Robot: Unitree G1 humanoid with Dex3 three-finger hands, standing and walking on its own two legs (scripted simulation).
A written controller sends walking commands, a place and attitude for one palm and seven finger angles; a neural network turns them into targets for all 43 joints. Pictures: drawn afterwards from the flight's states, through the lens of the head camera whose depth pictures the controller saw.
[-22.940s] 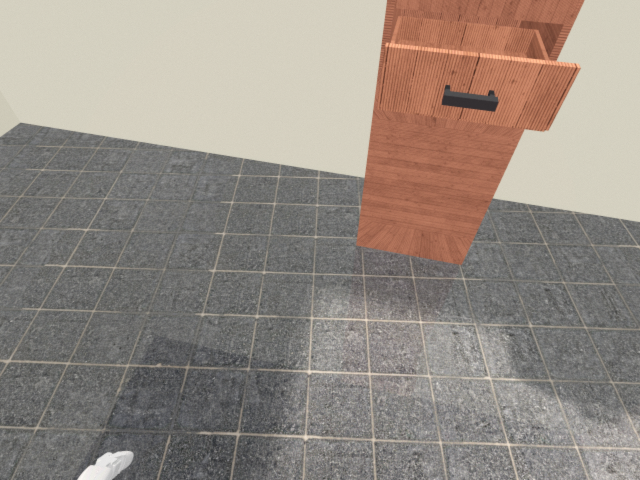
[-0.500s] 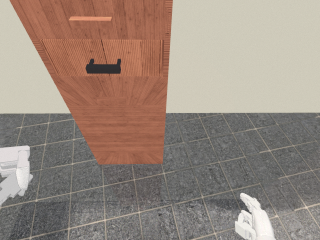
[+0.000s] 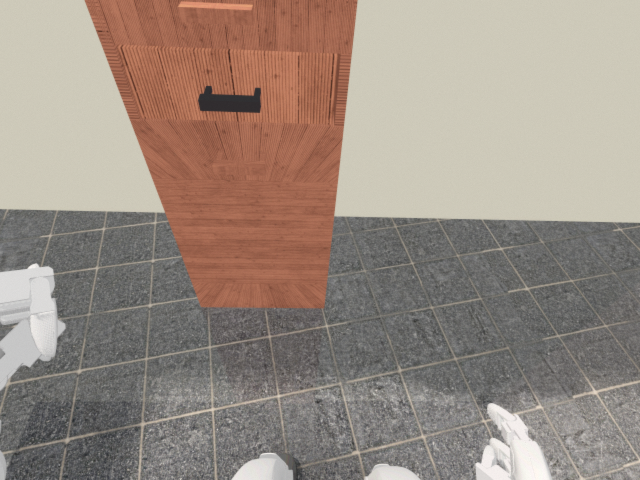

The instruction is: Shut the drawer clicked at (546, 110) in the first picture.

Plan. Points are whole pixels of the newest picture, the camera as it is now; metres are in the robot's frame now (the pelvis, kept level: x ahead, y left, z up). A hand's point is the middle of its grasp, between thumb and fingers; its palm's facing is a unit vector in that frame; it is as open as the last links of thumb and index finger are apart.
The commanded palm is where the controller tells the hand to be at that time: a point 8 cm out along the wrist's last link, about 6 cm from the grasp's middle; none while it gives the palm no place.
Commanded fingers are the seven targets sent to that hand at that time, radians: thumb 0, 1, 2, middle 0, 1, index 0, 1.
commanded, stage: step back with the hand held close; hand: left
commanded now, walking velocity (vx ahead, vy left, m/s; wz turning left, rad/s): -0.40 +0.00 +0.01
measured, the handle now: (231, 97) +0.73 +0.18 +0.08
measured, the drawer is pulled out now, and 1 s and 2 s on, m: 0.00 0.00 0.00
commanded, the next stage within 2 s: stop stepping back and stand still in 0.14 s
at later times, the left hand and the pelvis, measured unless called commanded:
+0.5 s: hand out of the picture +0.10 +0.24 +0.17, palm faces +0.28 -0.87 -0.41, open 3.2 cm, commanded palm +0.03 +0.29 +0.19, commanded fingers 0.00 0.90 0.90 -1.40 -1.60 -1.40 -1.60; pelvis -0.12 +0.02 +0.01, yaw -4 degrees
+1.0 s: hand out of the picture +0.04 +0.26 +0.19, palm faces +0.30 -0.86 -0.42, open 3.3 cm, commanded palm -0.03 +0.32 +0.19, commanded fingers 0.00 0.90 0.90 -1.40 -1.60 -1.40 -1.60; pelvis -0.18 +0.05 +0.01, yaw -3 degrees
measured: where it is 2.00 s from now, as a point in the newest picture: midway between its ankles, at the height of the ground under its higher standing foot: outside the picture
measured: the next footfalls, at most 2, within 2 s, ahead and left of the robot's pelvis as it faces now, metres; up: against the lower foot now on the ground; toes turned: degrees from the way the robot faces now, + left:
right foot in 0.18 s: -0.10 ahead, -0.13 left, +0.00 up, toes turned -3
left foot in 0.36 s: +0.01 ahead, +0.08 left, +0.00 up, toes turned -1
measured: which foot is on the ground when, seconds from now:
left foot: down 0.00-0.18, up 0.20-0.34, down 0.36-0.62, up 0.64-0.84, down 0.86-1.00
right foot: up 0.00-0.16, down 0.18-0.38, up 0.40-0.60, down 0.62-0.88, up 0.90-1.00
